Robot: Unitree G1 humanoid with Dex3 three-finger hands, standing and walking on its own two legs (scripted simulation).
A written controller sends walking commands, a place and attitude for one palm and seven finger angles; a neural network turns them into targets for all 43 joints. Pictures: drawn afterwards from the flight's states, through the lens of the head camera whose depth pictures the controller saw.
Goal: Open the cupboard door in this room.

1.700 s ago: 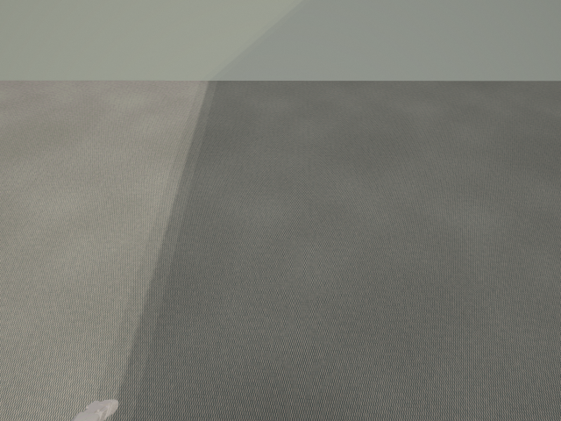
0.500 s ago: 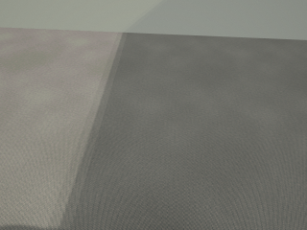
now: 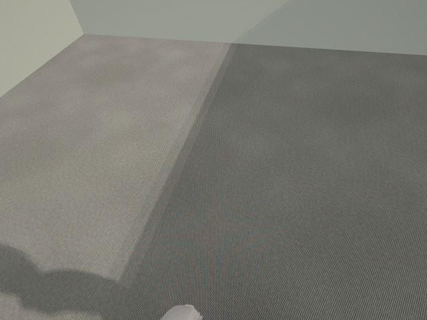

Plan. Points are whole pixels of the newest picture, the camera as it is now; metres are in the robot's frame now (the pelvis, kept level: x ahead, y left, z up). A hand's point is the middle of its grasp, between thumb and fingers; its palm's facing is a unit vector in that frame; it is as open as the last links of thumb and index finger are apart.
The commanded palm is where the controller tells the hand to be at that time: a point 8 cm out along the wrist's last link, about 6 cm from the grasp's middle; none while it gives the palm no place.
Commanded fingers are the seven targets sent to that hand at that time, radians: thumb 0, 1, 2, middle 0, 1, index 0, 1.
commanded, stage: turn or walk to find it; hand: left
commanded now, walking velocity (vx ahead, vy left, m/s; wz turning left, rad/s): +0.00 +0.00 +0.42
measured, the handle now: out of the picture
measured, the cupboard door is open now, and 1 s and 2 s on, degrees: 0 0 0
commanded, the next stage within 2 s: stand and wait in 1.82 s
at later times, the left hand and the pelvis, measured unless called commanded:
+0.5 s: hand out of the picture -0.07 +0.24 -0.18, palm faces +0.29 -0.93 -0.23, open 7.4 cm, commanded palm none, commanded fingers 0.00 0.90 0.90 -0.20 -0.30 -0.20 -0.30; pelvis -0.03 +0.03 +0.00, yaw +13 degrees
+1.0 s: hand out of the picture -0.05 +0.18 -0.14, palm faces +0.43 -0.86 -0.27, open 7.4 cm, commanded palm none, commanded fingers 0.00 0.90 0.90 -0.20 -0.30 -0.20 -0.30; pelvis -0.05 -0.03 +0.00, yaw +26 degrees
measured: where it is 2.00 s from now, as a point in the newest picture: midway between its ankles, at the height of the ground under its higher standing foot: outside the picture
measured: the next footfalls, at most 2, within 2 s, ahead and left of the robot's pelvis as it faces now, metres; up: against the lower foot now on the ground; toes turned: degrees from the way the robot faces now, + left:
left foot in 0.34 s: -0.02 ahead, +0.14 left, +0.00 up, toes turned +15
right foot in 0.80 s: +0.03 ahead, -0.10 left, +0.00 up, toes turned +17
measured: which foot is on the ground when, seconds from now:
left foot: up 0.00-0.32, down 0.34-0.80, up 0.82-1.00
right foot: down 0.00-0.34, up 0.36-0.78, down 0.80-1.00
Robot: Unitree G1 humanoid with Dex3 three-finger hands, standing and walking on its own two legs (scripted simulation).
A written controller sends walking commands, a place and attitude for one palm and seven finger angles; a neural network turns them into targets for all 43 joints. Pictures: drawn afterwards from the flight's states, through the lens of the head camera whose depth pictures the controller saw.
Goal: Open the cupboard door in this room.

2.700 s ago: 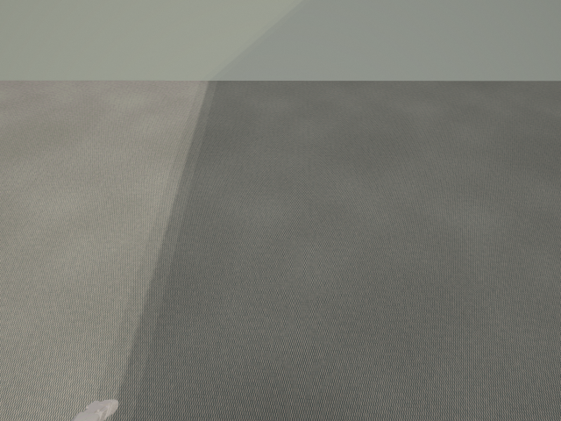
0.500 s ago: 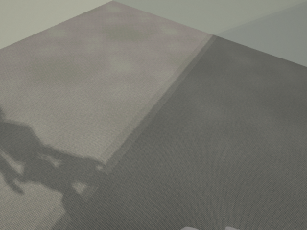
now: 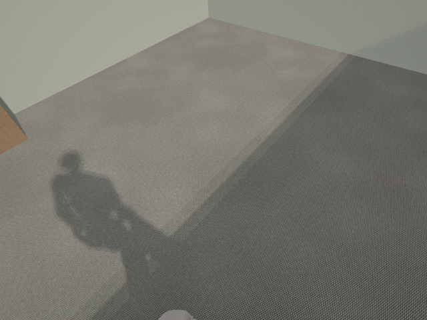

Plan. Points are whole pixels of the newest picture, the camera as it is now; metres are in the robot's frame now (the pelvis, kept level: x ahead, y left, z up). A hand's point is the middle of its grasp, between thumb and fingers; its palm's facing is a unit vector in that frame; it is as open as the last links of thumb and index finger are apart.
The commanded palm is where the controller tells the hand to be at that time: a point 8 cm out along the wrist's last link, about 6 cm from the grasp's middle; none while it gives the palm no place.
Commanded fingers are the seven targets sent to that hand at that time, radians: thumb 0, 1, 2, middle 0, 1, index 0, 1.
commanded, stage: turn or walk to find it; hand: left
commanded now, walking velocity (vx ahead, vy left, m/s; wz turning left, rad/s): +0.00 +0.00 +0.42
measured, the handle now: out of the picture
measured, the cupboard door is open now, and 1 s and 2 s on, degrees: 0 0 0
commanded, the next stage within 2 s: stand and wait in 0.82 s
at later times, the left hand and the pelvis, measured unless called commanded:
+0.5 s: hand out of the picture -0.04 +0.28 -0.18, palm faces +0.26 -0.94 -0.22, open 7.4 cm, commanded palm none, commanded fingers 0.00 0.90 0.90 -0.20 -0.30 -0.20 -0.30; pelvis -0.03 +0.06 +0.00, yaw +12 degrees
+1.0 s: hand out of the picture -0.05 +0.21 -0.15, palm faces +0.39 -0.88 -0.27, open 7.4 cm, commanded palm none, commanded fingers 0.00 0.90 0.90 -0.20 -0.30 -0.20 -0.30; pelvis -0.05 +0.00 +0.00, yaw +24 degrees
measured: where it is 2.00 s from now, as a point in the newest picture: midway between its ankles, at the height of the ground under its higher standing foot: outside the picture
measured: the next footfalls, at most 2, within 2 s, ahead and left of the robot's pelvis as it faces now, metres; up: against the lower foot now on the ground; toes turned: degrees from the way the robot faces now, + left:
left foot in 0.28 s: -0.01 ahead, +0.15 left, +0.00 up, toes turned +13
right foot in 0.82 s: +0.02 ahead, -0.07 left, +0.00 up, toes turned +17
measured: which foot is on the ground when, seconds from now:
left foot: up 0.00-0.26, down 0.28-0.82, up 0.84-1.00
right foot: down 0.00-0.28, up 0.30-0.80, down 0.82-1.00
